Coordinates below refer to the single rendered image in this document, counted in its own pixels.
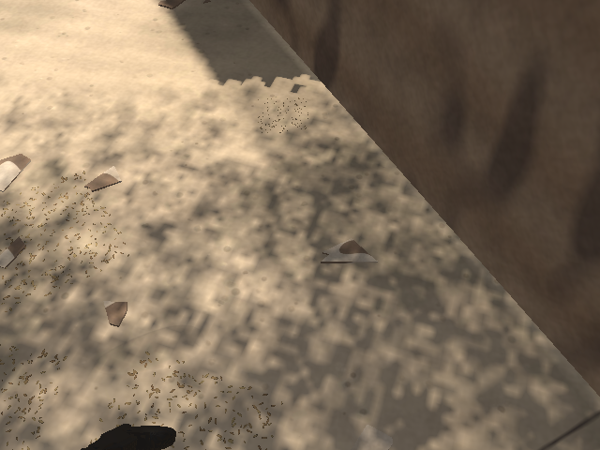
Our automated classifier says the robot left hand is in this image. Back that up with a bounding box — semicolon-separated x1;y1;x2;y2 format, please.
81;424;176;450

